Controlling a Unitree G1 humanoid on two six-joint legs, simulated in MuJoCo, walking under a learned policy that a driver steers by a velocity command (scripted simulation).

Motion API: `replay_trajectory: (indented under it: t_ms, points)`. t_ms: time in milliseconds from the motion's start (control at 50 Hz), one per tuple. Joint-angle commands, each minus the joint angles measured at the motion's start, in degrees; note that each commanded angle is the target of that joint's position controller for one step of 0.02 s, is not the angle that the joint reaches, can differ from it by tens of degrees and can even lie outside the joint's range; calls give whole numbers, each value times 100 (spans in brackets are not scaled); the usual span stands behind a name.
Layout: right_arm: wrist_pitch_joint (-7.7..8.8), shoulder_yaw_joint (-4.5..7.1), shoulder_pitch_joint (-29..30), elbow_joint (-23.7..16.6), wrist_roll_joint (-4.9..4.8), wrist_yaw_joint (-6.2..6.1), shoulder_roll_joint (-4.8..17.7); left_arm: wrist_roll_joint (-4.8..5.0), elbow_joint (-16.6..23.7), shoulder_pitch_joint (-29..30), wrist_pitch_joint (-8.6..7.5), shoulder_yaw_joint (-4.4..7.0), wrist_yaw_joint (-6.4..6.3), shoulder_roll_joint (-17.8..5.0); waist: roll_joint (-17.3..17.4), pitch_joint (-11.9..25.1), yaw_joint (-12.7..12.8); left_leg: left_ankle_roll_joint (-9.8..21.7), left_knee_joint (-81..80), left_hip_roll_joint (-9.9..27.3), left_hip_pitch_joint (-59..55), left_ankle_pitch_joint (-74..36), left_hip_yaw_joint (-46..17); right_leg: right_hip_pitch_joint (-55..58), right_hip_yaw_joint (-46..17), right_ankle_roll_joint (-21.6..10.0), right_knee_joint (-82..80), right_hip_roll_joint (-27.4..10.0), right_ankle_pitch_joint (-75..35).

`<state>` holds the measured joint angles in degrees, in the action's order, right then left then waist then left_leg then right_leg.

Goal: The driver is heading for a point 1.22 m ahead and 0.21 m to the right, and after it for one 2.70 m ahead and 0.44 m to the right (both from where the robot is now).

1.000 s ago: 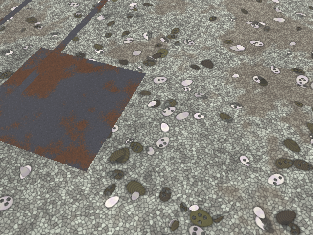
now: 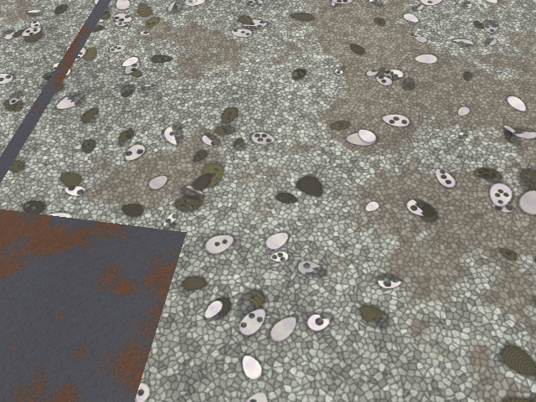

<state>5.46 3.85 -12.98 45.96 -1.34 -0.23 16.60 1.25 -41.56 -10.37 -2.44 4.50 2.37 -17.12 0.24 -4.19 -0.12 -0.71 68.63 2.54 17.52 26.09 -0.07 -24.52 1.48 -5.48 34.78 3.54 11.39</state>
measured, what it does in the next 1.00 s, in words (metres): walks ahead, turning right: left foot, then right foot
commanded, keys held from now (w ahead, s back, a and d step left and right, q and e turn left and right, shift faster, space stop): w+e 0.44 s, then w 0.56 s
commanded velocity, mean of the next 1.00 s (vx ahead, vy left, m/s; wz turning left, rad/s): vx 0.50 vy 0.00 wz -0.38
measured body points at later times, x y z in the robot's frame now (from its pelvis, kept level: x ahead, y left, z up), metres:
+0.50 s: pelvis +0.29 +0.04 +0.01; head +0.31 +0.03 +0.46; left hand +0.44 +0.29 -0.11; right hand +0.38 -0.27 -0.08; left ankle +0.38 +0.13 -0.72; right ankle +0.15 -0.06 -0.64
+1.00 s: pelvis +0.52 -0.10 +0.01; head +0.55 -0.13 +0.46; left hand +0.78 +0.08 -0.07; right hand +0.47 -0.38 -0.12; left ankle +0.48 +0.07 -0.63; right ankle +0.54 -0.21 -0.72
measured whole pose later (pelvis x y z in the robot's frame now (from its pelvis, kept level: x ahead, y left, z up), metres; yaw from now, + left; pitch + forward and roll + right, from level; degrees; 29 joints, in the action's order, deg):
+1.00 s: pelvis +0.52 -0.10 +0.01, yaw -22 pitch +2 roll +0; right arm 4.8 2.4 -17.2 50.3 -1.4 0.9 17.7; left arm 0.1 -38.6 -9.9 -3.5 2.5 1.4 -15.4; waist 1.4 -1.7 -1.3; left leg 0.8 64.8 3.3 22.0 22.6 -0.5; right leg -20.3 2.1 -3.1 28.3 1.3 9.8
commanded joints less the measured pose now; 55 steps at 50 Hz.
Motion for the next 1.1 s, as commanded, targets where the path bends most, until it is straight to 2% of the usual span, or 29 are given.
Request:
replay_trajectory:
  t_ms: [20,40,100,200,300,340,360,380,400,420,440,460,480,520,600,680,740,800,840,860,880,900,920,940,960,980,1000,1040,1100]
  points:
    - [263,169,293,-598,138,-29,777,-82,364,-331,-144,151,-74,-621,-214,828,79,136,-157,398,2093,-683,-570,2222,-2678,-1160,-1972,-1534,-645]
    - [192,185,233,-587,161,-16,775,-115,432,-240,-144,139,-98,-603,-269,789,-19,85,-363,413,1843,-799,-560,1921,-2532,-1162,-2086,-1454,-940]
    - [40,126,395,-653,225,-19,524,-58,399,-402,-168,187,-206,-793,-165,608,-45,-178,-1208,319,1729,-1244,-369,1377,-1988,-1163,-2229,-1263,-1640]
    - [56,-1,1428,-912,166,63,284,-8,287,-771,-87,222,-331,-886,-447,341,347,-341,-3319,-91,1284,-3010,-272,969,-1587,-740,-2175,-838,-860]
    - [171,74,1722,-1046,80,176,558,31,159,-1091,-5,232,-364,-832,-578,339,406,-172,-4059,-231,1025,-2805,-502,1575,-2299,-604,-1580,-1124,-438]
    - [230,140,1394,-977,68,181,685,11,186,-998,33,248,-378,-834,-769,402,200,1,-4170,-249,630,-2310,-461,1732,-2554,-506,-1213,-1184,-666]
    - [257,206,920,-843,87,153,773,2,226,-912,46,211,-372,-725,-779,593,-61,143,-4398,-274,-27,-2318,-351,1661,-2495,-381,-817,-998,-939]
    - [288,290,238,-743,180,115,982,-39,304,-873,33,106,-344,-445,-563,1198,-394,427,-4299,215,-1248,-2218,-719,1291,-2197,-188,262,-687,-890]
    - [266,399,-533,-663,293,71,1445,-17,437,-1374,5,-5,-345,-85,593,2120,-407,1104,-4388,1485,-3320,-1493,-2548,-270,-1457,225,2166,25,548]
    - [187,402,-792,-481,187,133,1388,98,530,-1712,-30,-41,-355,-228,1940,2360,-286,1596,-5034,2204,-3890,74,-4616,-1651,-1166,381,3447,74,2346]
    - [154,266,-485,-588,110,131,878,132,428,-1395,-15,84,-356,-767,1141,1553,-389,1391,-5242,2025,-3262,834,-4168,-2091,-1282,432,3955,-288,1921]
    - [102,196,-260,-606,127,113,666,65,483,-910,9,112,-352,-864,685,988,-426,1177,-5277,1757,-2549,393,-3295,-2068,-1062,450,3991,-461,1457]
    - [74,141,-55,-563,172,119,550,-6,535,-669,8,103,-343,-761,432,599,-323,1121,-5402,1493,-1863,-317,-2651,-1896,-981,460,3758,-606,1124]
    - [90,76,95,-461,228,120,407,-2,559,-626,17,88,-291,-537,588,359,-107,1085,-5663,1145,-1140,-1148,-1876,-1447,-956,437,3267,-824,781]
    - [163,141,-40,-230,131,125,639,-52,670,-344,15,-22,-255,-235,450,304,-61,1352,-6011,1142,-1046,-2162,-1198,-1500,-771,520,2246,-906,336]
    - [81,164,-179,-73,49,97,842,-72,802,325,-102,-137,-148,-93,354,240,-263,1232,-6079,937,-1084,-2754,-486,-1185,-401,558,776,-917,-823]
    - [2,171,-570,119,-3,94,969,-24,940,855,-148,-159,-78,-105,367,159,-467,1151,-6004,993,-1252,-2795,-334,-891,-197,540,106,-769,-1125]
    - [-101,186,-761,290,-52,84,1067,-2,1071,1094,-163,-123,-26,-241,467,85,-416,1043,-5767,1247,-1730,-3143,-384,-808,-164,349,-296,-670,-739]
    - [-169,198,-661,334,-78,54,1159,-43,964,626,-172,-21,-26,-432,511,365,-23,884,-5097,1201,-1842,-4406,-196,55,30,140,-637,-445,-588]
    - [-190,159,-662,347,-73,38,1080,-75,715,-124,-160,111,-58,-649,419,840,357,743,-4198,961,-1621,-5086,52,1187,157,-22,-789,-285,-704]
    - [-171,50,-631,255,31,21,854,-103,494,-1085,-128,244,-124,-973,170,1527,779,520,-2823,713,-695,-4286,264,2769,-438,-285,-573,-841,-803]
    - [-63,-176,-1144,32,148,62,208,-167,419,-1568,-93,363,-171,-1635,-1308,2301,588,103,-507,-203,1619,-1188,413,4799,-3103,-1213,-870,-2402,-136]
    - [55,-113,-993,137,68,93,521,-92,395,-1667,-86,253,-158,-1184,-1286,2689,723,118,368,-300,2332,658,-423,4830,-4339,-1444,-1595,-2650,504]
    - [116,5,-535,-30,-96,129,906,-90,412,-1251,-113,139,-141,-936,-991,1728,659,202,604,29,2822,358,-462,4131,-3530,-1182,-1697,-2438,569]
    - [130,-12,-205,-98,-107,124,858,-94,442,-901,-126,80,-137,-750,-691,1221,512,240,375,281,2753,-140,-331,3368,-2786,-1017,-1795,-2150,281]
    - [108,-6,-88,-98,-10,110,792,-116,438,-592,-142,26,-112,-587,-477,814,331,201,-17,431,2546,-491,-290,2641,-2300,-923,-1995,-1925,-164]
    - [45,17,-173,-57,46,103,753,-157,453,-388,-180,-12,-101,-456,-553,675,124,169,-292,573,2170,-762,-351,2131,-1972,-851,-2184,-1759,-521]
    - [-81,-29,-350,26,65,104,508,-145,398,-259,-252,10,-94,-480,-538,592,-80,64,-555,593,1791,-1031,-307,1612,-1627,-906,-2501,-1665,-902]
    - [-159,-62,75,-110,129,73,411,-131,209,-395,-329,65,-136,-646,-365,354,-74,-80,-1363,608,2051,-1757,-302,1473,-1167,-944,-2737,-1609,-1289]
Keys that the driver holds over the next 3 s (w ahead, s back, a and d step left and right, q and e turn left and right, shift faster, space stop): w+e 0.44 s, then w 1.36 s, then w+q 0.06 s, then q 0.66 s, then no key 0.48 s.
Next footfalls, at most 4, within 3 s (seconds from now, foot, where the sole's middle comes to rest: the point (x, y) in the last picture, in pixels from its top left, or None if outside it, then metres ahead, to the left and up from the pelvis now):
0.38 left None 0.41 0.11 -0.76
0.88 right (376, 342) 0.58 -0.22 -0.76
1.40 left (320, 223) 0.94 -0.11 -0.76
1.92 right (424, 175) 1.12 -0.44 -0.76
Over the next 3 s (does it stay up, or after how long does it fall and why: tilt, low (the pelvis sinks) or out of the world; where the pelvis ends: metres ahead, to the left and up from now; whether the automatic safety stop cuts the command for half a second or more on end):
stays up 1.17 -0.33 0.01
